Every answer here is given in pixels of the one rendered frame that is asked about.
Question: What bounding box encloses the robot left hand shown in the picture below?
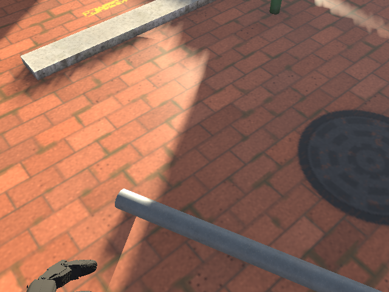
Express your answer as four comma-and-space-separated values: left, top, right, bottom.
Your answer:
26, 260, 97, 292

